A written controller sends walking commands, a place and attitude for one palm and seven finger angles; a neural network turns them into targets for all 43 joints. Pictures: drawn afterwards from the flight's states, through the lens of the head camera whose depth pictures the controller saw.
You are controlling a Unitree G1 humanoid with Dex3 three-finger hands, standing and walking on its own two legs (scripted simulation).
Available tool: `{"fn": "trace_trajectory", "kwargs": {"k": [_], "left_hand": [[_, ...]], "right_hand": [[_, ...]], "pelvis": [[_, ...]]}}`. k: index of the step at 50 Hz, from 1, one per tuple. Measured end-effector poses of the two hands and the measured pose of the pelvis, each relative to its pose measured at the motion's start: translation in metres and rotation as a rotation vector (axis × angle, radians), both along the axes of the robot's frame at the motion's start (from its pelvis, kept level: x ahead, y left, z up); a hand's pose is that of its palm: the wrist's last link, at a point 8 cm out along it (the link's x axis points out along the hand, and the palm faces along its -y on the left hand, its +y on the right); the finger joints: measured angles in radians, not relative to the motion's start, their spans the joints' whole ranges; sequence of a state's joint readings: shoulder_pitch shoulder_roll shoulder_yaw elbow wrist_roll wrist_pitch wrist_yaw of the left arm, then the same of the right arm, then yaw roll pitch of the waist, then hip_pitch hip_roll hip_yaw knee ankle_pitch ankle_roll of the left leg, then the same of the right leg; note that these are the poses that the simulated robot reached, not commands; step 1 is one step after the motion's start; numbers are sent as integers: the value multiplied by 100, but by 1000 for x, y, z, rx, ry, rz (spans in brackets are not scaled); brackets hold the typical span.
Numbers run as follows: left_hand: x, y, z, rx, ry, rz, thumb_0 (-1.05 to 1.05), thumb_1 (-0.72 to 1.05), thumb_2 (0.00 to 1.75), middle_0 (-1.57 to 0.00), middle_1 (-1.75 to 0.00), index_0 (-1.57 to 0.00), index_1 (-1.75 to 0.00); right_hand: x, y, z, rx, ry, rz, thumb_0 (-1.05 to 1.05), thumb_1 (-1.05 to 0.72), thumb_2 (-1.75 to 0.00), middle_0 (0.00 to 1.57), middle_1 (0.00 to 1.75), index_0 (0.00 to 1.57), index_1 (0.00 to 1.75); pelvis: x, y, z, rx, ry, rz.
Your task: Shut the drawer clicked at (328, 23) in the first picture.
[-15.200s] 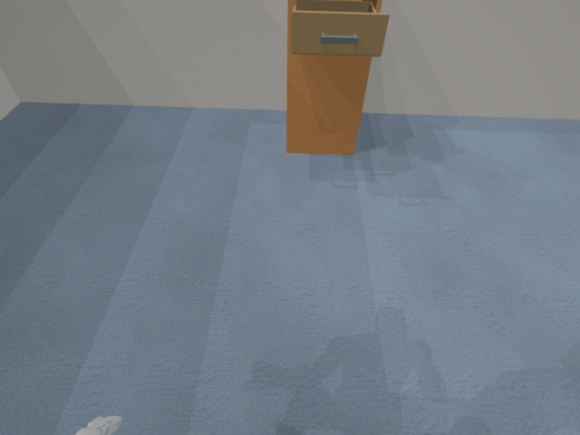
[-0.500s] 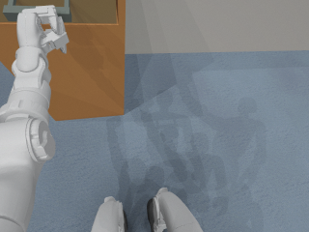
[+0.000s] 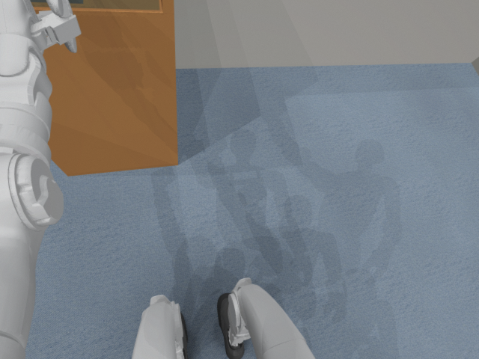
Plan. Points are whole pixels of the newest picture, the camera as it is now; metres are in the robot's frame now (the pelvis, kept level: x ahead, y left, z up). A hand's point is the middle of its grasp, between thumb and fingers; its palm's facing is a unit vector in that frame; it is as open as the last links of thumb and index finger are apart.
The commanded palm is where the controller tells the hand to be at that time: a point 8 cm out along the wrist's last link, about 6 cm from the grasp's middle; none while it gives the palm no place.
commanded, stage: pull the fist back off the drawer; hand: left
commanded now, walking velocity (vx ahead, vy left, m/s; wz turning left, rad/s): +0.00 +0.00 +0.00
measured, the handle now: out of the picture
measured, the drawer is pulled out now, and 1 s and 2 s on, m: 0.00 0.00 0.00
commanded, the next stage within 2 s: draw the hand back to the body in 0.50 s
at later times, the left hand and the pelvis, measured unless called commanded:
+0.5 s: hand (72, 30) +0.59 +0.14 +0.09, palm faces +0.04 -1.00 -0.02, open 3.2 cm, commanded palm +0.56 +0.18 +0.09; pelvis +0.04 +0.00 +0.02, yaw -2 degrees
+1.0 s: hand (5, 72) +0.47 +0.19 +0.15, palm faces +0.05 -1.00 -0.02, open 3.3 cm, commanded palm +0.43 +0.23 +0.16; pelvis +0.08 +0.00 +0.07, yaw -1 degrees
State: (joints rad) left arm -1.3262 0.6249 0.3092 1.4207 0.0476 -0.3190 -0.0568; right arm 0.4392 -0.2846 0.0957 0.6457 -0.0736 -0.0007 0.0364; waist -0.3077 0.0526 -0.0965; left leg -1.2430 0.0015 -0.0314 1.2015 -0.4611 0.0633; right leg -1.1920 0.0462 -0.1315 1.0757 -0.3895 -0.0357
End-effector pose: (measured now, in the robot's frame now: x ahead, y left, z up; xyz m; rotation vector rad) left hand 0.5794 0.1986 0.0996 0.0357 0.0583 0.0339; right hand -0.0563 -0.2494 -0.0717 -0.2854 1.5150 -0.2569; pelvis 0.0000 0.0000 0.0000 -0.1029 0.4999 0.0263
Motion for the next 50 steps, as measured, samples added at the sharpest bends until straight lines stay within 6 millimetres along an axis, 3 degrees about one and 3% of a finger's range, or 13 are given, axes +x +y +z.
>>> {"fn": "trace_trajectory", "kwargs": {"k": [9,16,34,37,41,50], "left_hand": [[-1,-2,0,-4,-4,-6,1,74,96,-139,-160,-140,-160],[-4,-6,-3,-25,-10,-5,1,82,92,-139,-160,-140,-160],[-19,6,-4,-25,-32,3,1,90,90,-140,-160,-140,-160],[-32,10,5,-9,-69,-10,1,90,90,-139,-160,-140,-160],[-64,16,18,-7,-59,-30,1,90,90,-139,-160,-140,-160],[-132,40,48,-16,-88,14,1,90,90,-139,-160,-140,-160]], "right_hand": [[-3,2,-2,23,-4,-19,0,-90,-90,20,30,21,30],[9,5,0,47,-15,-37,1,-90,-90,20,30,21,30],[96,-3,10,57,-108,-11,1,-90,-90,20,30,20,30],[112,-3,14,65,-144,-26,1,-90,-90,20,30,20,30],[139,2,23,101,-219,-30,1,-90,-90,20,30,20,30],[218,6,45,109,-464,66,1,-90,-90,20,30,20,30]], "pelvis": [[1,-2,0,4,-6,-16],[10,0,8,13,-19,-33],[55,2,30,31,-68,-39],[63,4,38,34,-82,-50],[75,5,53,43,-130,-63],[81,5,70,48,-247,-32]]}}
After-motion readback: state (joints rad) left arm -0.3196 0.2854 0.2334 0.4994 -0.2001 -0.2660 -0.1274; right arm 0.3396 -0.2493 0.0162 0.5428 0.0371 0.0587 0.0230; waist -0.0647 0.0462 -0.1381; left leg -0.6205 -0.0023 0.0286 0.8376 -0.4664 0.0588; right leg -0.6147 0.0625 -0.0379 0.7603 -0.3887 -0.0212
